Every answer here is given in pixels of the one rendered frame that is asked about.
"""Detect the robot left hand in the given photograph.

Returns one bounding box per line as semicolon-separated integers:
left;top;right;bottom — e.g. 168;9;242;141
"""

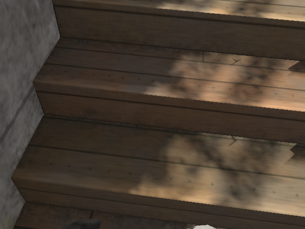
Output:
62;219;101;229

